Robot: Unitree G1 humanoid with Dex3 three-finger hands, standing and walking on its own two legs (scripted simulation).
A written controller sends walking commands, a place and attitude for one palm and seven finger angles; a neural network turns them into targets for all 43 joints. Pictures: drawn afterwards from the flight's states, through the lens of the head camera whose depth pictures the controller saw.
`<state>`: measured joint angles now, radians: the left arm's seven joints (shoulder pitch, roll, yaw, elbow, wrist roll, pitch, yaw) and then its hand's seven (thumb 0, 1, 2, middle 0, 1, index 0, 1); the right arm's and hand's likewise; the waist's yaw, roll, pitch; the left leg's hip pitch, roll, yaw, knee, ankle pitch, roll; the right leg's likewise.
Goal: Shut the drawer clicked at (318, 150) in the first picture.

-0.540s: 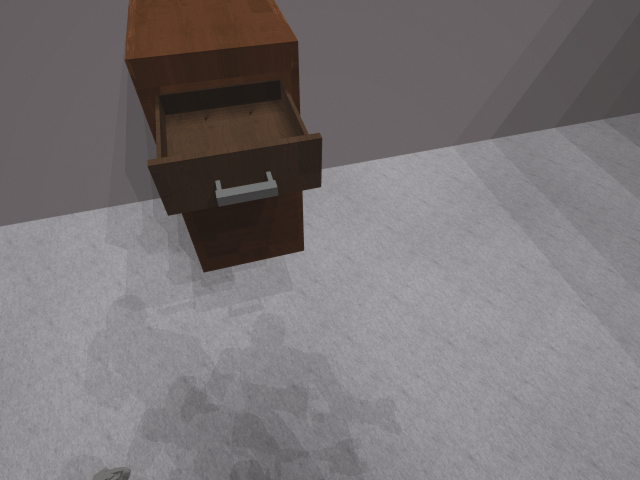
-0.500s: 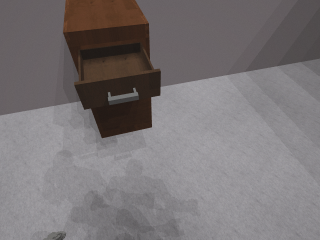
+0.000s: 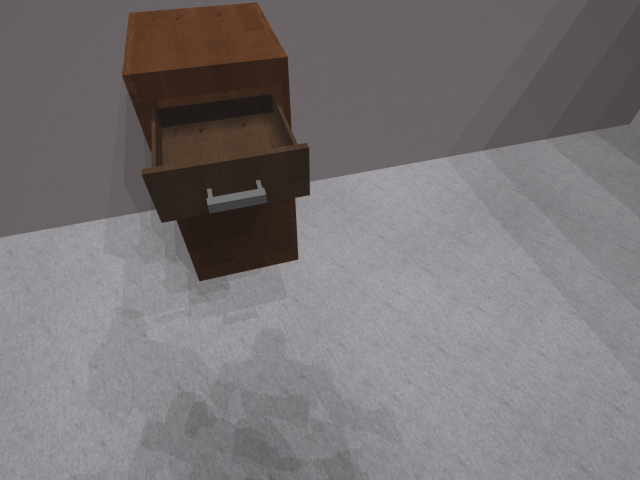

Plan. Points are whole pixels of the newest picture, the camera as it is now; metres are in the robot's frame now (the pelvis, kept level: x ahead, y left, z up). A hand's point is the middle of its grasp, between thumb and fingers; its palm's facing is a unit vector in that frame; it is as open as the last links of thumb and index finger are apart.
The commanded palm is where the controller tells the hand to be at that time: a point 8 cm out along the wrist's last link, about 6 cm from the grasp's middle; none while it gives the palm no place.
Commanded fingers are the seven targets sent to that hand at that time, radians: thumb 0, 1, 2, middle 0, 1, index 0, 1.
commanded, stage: stand and wait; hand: left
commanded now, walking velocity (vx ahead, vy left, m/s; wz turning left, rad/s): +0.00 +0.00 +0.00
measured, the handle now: (235, 194) +0.69 +0.23 -0.09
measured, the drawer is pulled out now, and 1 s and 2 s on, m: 0.30 0.30 0.30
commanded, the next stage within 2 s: look at it before walking up in 0.34 s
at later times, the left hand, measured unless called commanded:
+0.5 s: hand out of the picture +0.06 +0.23 -0.15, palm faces -0.03 -0.95 -0.32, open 7.4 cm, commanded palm none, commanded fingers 0.00 0.90 0.90 -0.20 -0.30 -0.20 -0.30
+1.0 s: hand out of the picture +0.04 +0.24 -0.16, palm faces -0.03 -0.95 -0.31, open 7.4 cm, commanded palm none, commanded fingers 0.00 0.90 0.90 -0.20 -0.30 -0.20 -0.30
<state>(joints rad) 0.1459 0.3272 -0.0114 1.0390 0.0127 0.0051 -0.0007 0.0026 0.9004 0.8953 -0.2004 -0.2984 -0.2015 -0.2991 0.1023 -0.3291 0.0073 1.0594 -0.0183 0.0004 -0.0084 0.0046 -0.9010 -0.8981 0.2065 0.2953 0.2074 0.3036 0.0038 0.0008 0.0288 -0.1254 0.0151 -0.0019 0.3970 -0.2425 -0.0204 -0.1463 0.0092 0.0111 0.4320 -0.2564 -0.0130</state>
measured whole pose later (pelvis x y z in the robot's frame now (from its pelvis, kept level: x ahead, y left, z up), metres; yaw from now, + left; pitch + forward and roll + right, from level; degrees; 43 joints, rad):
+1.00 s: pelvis -0.02 +0.00 +0.00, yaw -1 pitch -2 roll +0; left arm 0.17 0.31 -0.01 1.10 0.01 0.00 0.00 0.00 0.90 0.90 -0.20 -0.30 -0.20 -0.30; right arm 0.15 -0.30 0.01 1.13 -0.02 -0.01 -0.01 0.00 -0.90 -0.90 0.21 0.30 0.21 0.30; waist 0.00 0.00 0.02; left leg -0.13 0.02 0.01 0.35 -0.19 -0.02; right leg -0.15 0.02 0.02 0.37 -0.19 -0.01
